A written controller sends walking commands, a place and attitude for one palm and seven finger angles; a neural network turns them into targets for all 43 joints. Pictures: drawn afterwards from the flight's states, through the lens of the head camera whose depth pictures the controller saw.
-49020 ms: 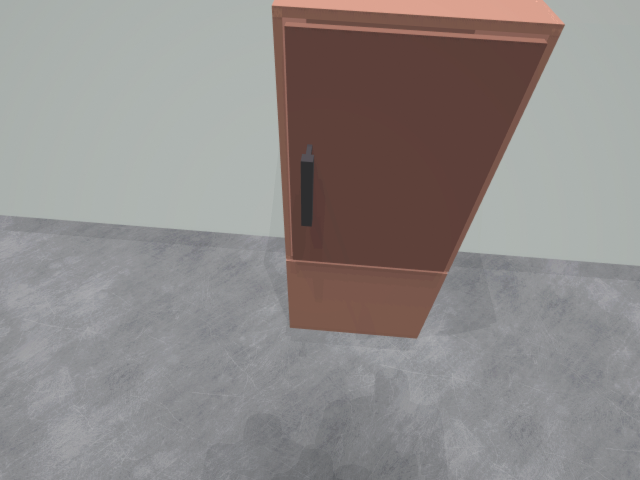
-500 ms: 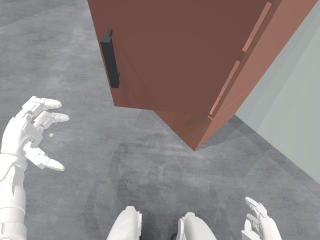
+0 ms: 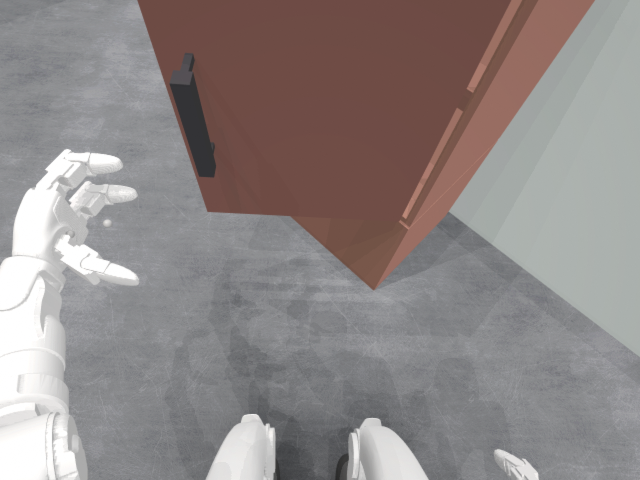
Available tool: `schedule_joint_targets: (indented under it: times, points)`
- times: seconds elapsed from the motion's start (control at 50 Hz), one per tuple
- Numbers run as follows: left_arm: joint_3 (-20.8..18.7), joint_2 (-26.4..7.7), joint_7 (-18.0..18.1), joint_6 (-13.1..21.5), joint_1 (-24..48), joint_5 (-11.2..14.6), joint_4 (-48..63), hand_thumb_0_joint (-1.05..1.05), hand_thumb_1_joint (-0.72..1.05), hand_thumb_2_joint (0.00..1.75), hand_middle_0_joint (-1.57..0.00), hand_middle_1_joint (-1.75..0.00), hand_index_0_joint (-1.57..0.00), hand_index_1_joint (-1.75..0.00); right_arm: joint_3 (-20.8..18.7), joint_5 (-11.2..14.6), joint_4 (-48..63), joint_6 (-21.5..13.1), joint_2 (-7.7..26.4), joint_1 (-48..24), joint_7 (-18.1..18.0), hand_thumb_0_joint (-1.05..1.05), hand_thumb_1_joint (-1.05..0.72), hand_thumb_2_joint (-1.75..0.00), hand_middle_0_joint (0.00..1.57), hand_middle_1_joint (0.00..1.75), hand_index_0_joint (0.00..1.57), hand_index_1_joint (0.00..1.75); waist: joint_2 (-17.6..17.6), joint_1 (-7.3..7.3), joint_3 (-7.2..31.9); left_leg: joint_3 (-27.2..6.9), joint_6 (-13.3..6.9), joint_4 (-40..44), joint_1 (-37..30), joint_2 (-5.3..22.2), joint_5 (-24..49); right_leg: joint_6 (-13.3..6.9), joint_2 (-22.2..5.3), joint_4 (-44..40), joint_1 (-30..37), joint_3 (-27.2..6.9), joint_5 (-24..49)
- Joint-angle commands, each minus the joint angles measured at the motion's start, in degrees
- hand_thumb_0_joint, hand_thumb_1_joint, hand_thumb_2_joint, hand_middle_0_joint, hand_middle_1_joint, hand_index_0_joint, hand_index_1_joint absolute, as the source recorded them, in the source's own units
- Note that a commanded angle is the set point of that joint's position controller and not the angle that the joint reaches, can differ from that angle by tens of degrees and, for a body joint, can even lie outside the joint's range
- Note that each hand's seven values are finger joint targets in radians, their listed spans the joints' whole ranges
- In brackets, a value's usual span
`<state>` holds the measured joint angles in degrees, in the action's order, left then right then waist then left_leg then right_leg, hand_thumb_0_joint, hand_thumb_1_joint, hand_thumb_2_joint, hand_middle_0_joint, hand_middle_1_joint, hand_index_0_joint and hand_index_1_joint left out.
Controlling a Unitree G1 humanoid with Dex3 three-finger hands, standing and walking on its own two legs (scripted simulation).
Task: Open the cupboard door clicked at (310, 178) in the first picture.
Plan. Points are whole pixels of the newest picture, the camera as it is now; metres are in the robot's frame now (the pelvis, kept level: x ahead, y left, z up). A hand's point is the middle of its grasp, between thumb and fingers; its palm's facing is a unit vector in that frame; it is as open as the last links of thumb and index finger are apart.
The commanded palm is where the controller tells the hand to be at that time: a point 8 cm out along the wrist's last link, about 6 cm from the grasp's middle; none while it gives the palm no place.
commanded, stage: move the hooked fingers beside the handle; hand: left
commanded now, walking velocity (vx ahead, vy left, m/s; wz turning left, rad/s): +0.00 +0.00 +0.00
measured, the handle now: (198, 120) +0.58 +0.18 +0.03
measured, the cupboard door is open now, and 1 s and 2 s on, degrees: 43 43 43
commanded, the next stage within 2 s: slide the fingers in behind the handle in 1.62 s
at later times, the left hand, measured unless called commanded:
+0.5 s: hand (130, 168) +0.48 +0.25 +0.04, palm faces -0.01 -1.00 -0.03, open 14.0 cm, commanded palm +0.47 +0.29 +0.04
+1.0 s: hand (133, 139) +0.53 +0.26 +0.04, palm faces -0.01 -1.00 -0.03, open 14.0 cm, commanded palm +0.52 +0.29 +0.04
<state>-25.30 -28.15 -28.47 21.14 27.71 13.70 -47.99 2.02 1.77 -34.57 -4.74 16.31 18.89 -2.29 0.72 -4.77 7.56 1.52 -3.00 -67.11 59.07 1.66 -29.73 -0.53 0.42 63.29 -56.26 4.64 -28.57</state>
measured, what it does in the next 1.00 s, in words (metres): stands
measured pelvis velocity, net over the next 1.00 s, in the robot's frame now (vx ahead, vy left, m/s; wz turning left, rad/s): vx -0.01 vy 0.00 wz -0.05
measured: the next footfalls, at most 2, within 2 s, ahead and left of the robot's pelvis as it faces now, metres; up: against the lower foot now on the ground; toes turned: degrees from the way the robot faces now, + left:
none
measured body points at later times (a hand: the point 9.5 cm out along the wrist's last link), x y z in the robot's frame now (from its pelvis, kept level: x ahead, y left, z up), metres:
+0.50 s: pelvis -0.01 -0.01 -0.02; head +0.15 +0.02 +0.40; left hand +0.48 +0.30 +0.05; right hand +0.03 -0.28 -0.12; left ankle +0.02 +0.08 -0.65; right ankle +0.01 -0.12 -0.65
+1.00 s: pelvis -0.01 +0.00 -0.03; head +0.19 +0.03 +0.38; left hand +0.53 +0.31 +0.04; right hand -0.02 -0.27 -0.12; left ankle +0.02 +0.08 -0.65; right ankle +0.01 -0.12 -0.65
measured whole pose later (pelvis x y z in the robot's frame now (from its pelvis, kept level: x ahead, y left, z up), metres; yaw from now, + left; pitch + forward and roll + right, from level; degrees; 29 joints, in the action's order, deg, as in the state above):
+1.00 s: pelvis -0.01 +0.00 -0.03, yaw -3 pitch +30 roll -6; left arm -32.5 -46.9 -27.9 18.6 56.2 3.9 -69.5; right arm 5.1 -0.1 -33.5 3.9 16.6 22.1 -0.9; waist 2.0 -12.8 5.7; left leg 0.1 -2.6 -73.7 72.7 4.2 -31.1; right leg -1.2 2.8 67.6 -69.1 5.8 -28.4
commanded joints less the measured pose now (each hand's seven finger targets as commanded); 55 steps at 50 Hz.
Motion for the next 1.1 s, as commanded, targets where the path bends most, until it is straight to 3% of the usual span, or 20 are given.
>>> schedule_joint_targets:
  times: [0.0, 0.08, 0.18, 0.24, 0.26, 0.32, 0.36, 0.44, 0.46, 0.52, 0.56, 0.6, 0.66, 0.72, 0.76, 0.78, 0.82, 0.9, 1.0, 1.08]
  points:
    - [-3.4, -17.2, 1.1, 5.3, 22.1, 0.0, 10.0, 0.0, -0.5, 0.3, -0.3, -1.2, -0.3, -1.2, -4.3, -0.3, 4.3, -0.8, 10.2, 5.7, -0.8, 0.0, -0.9, -0.9, 0.2, 0.3, 0.2, 0.3, 9.4, 0.02, 24.6, -6.3, 2.5, 8.4, -24.1, 0.6, 26.4, -1.4, 1.5, -5.7, 4.4, -1.7, 14.8]
    - [-3.4, -17.4, 1.5, 6.5, 23.6, -0.4, 9.7, 0.0, -0.5, 0.3, -0.3, -1.2, -0.3, -1.2, -4.6, -0.7, 3.6, 0.3, 10.4, 6.9, -0.4, 0.0, -0.9, -0.9, 0.2, 0.3, 0.2, 0.3, 9.8, -0.08, 27.9, -7.4, 3.3, 7.8, -28.5, 1.3, 32.2, -1.3, 1.8, -5.6, 2.9, -1.4, 15.9]
    - [-3.0, -17.7, 1.7, 4.8, 27.6, -1.5, 0.0, 0.0, -0.5, 0.3, -0.3, -1.2, -0.3, -1.2, -4.1, -0.5, 2.8, 2.0, 10.6, 7.2, -0.6, 0.0, -0.9, -0.9, 0.2, 0.3, 0.2, 0.3, 5.5, -1.88, 22.5, -6.3, 1.9, 7.5, -20.6, 0.8, 23.7, -1.0, 1.8, -5.9, 2.8, -1.6, 13.9]
    - [-3.4, -20.2, 2.3, 4.9, 31.9, -2.8, -3.1, 0.0, -0.5, 0.3, -0.3, -1.2, -0.3, -1.2, -3.7, -0.5, 3.0, 2.8, 10.8, 7.2, -0.7, 0.0, -0.9, -0.9, 0.2, 0.3, 0.2, 0.3, 6.5, -2.26, 21.5, -6.2, 1.6, 7.1, -17.7, 0.4, 20.2, -1.1, 1.6, -5.5, 2.2, -1.9, 12.2]
    - [-2.7, -19.9, 2.4, 5.7, 35.5, -2.8, -1.8, 0.0, -0.5, 0.3, -0.3, -1.2, -0.3, -1.2, -3.6, -0.7, 2.9, 2.8, 10.7, 7.4, -0.7, 0.0, -0.9, -0.9, 0.2, 0.3, 0.2, 0.3, 7.5, -3.04, 22.3, -6.5, 1.5, 6.5, -18.8, 0.5, 21.4, -1.2, 1.8, -4.9, 1.0, -1.8, 12.6]
    - [-4.9, -23.8, 2.7, 7.7, 38.3, -3.7, -0.5, 0.0, -0.5, 0.3, -0.3, -1.2, -0.3, -1.2, -3.7, -1.2, 2.5, 3.3, 11.1, 8.2, -0.6, 0.0, -0.9, -0.9, 0.2, 0.3, 0.2, 0.3, 9.5, -2.78, 28.4, -6.6, 1.7, 5.1, -21.4, 0.6, 23.9, -1.1, 1.9, -4.2, 1.5, -2.4, 14.1]
    - [-4.8, -24.1, 2.3, 8.1, 40.4, -3.3, -2.0, 0.0, -0.5, 0.3, -0.3, -1.2, -0.3, -1.2, -3.4, -1.3, 2.1, 3.6, 11.0, 8.6, -0.6, 0.0, -0.9, -0.9, 0.2, 0.3, 0.2, 0.3, 9.5, -3.66, 28.7, -6.6, 1.5, 3.9, -20.6, 0.6, 25.0, -1.1, 2.1, -3.8, 1.4, -2.6, 15.2]
    - [-4.8, -26.6, 1.5, 5.1, 41.7, -4.7, -9.3, 0.0, -0.5, 0.3, -0.3, -1.2, -0.3, -1.2, -2.7, -1.0, 1.7, 4.6, 11.5, 9.1, -0.7, 0.0, -0.9, -0.9, 0.2, 0.3, 0.2, 0.3, 9.0, -4.54, 25.5, -6.1, 1.0, 3.5, -14.9, 0.5, 20.9, -0.8, 2.0, -3.8, 1.4, -2.8, 13.7]
    - [-4.5, -26.4, 1.3, 4.7, 42.9, -4.6, -8.9, 0.0, -0.5, 0.3, -0.3, -1.2, -0.3, -1.2, -2.6, -1.1, 2.1, 4.7, 11.5, 9.4, -0.7, 0.0, -0.9, -0.9, 0.2, 0.3, 0.2, 0.3, 8.9, -5.01, 26.5, -6.1, 0.6, 3.0, -14.8, 0.5, 21.6, -0.8, 2.2, -3.6, 1.5, -2.9, 14.4]
    - [-5.9, -30.9, 1.5, 3.3, 45.5, -6.0, -9.8, 0.0, -0.5, 0.3, -0.3, -1.2, -0.3, -1.2, -2.2, -1.2, 2.1, 5.4, 11.9, 10.3, -0.9, 0.0, -0.9, -0.9, 0.2, 0.3, 0.2, 0.3, 8.8, -5.54, 27.9, -5.8, 0.4, 1.9, -12.8, 0.7, 22.3, -0.5, 2.2, -3.2, 2.4, -3.3, 16.0]
    - [-5.1, -30.6, 1.4, 3.8, 48.3, -6.1, -8.4, 0.0, -0.5, 0.3, -0.3, -1.2, -0.3, -1.2, -2.1, -1.4, 2.3, 5.5, 11.7, 10.9, -0.7, 0.0, -0.9, -0.9, 0.2, 0.3, 0.2, 0.3, 11.0, -6.06, 29.4, -6.0, 0.4, 1.1, -13.7, 0.8, 23.7, -0.7, 2.4, -2.4, 1.4, -3.2, 16.6]
    - [-8.0, -34.5, 1.7, 4.2, 49.0, -6.5, -7.8, 0.0, -0.5, 0.3, -0.3, -1.2, -0.3, -1.2, -2.2, -1.6, 1.9, 5.9, 12.2, 11.6, -0.6, 0.0, -0.9, -0.9, 0.2, 0.3, 0.2, 0.3, 12.4, -5.63, 32.0, -6.4, 0.7, 0.7, -15.2, 1.1, 25.5, -0.6, 2.4, -2.2, 1.3, -3.1, 17.3]
    - [-7.4, -34.1, 1.7, 3.9, 50.6, -6.6, -8.7, 0.0, -0.5, 0.3, -0.3, -1.2, -0.3, -1.2, -1.9, -1.7, 1.8, 6.2, 12.0, 12.3, -0.3, 0.0, -0.9, -0.9, 0.2, 0.3, 0.2, 0.3, 12.6, -6.47, 32.7, -6.4, 0.4, -0.3, -14.8, 1.1, 26.6, -0.7, 2.7, -1.7, 0.9, -3.1, 18.3]
    - [-8.2, -36.7, 1.6, 2.2, 50.3, -8.0, -11.5, 0.0, -0.5, 0.3, -0.3, -1.2, -0.3, -1.2, -1.5, -1.8, 1.6, 7.0, 12.4, 13.1, -0.2, 0.0, -0.9, -0.9, 0.2, 0.3, 0.2, 0.3, 13.1, -6.47, 31.3, -6.6, 0.5, 0.1, -13.5, 1.2, 26.3, -0.6, 2.8, -2.1, 1.1, -2.9, 18.2]
    - [-6.0, -34.4, 1.4, 1.2, 51.7, -8.2, -12.1, 0.0, -0.5, 0.3, -0.3, -1.2, -0.3, -1.2, -1.3, -1.8, 1.7, 7.1, 12.0, 13.5, -0.1, 0.0, -0.9, -0.9, 0.2, 0.3, 0.2, 0.3, 12.9, -7.54, 30.6, -6.5, 0.1, -0.4, -13.2, 1.3, 26.3, -0.6, 2.9, -2.1, 0.2, -2.8, 18.6]
    - [-6.5, -35.8, 1.5, 0.8, 52.7, -8.7, -11.9, 0.0, -0.5, 0.3, -0.3, -1.2, -0.3, -1.2, -1.3, -1.8, 1.5, 7.4, 12.4, 13.9, -0.1, 0.0, -0.9, -0.9, 0.2, 0.3, 0.2, 0.3, 13.2, -7.79, 31.0, -6.5, 0.2, -0.4, -13.6, 1.5, 26.5, -0.4, 2.9, -2.1, -0.3, -2.7, 18.6]
    - [-8.5, -38.4, 1.7, 0.5, 51.5, -9.0, -12.2, 0.0, -0.5, 0.3, -0.3, -1.2, -0.3, -1.2, -1.3, -2.0, 1.9, 7.7, 12.5, 14.5, -0.1, 0.0, -0.9, -0.9, 0.2, 0.3, 0.2, 0.3, 13.7, -6.87, 31.9, -6.7, 0.4, -0.4, -13.5, 1.4, 27.0, -0.5, 2.9, -2.0, 0.5, -2.6, 18.7]
    - [-10.4, -39.6, 0.9, 1.0, 47.4, -8.3, -10.3, 0.0, -0.5, 0.3, -0.3, -1.2, -0.3, -1.2, -1.6, -2.2, 2.7, 8.0, 12.6, 14.6, 0.2, 0.0, -0.9, -0.9, 0.2, 0.3, 0.2, 0.3, 13.2, -5.74, 33.7, -6.4, 0.4, 0.0, -14.0, 1.6, 29.2, -0.5, 3.1, -2.1, 3.0, -2.6, 21.1]
    - [-9.9, -37.7, 0.4, 1.9, 47.4, -7.3, -6.9, 0.0, -0.5, 0.3, -0.3, -1.2, -0.3, -1.2, -2.0, -2.1, 2.6, 8.4, 12.4, 14.7, 0.7, 0.0, -0.9, -0.9, 0.2, 0.3, 0.2, 0.3, 15.2, -5.72, 33.5, -7.0, 0.8, 1.2, -18.2, 1.9, 30.5, -0.6, 3.4, -2.8, 1.1, -2.1, 20.2]
    - [-7.2, -32.3, 0.6, 3.1, 47.9, -6.3, -2.9, 0.0, -0.5, 0.3, -0.3, -1.2, -0.3, -1.2, -2.7, -2.2, 1.3, 8.7, 12.2, 15.0, 1.2, 0.0, -0.9, -0.9, 0.2, 0.3, 0.2, 0.3, 17.4, -6.24, 34.2, -9.0, 1.8, 2.3, -26.8, 2.6, 35.2, -0.8, 3.4, -3.8, -3.9, -1.0, 18.3]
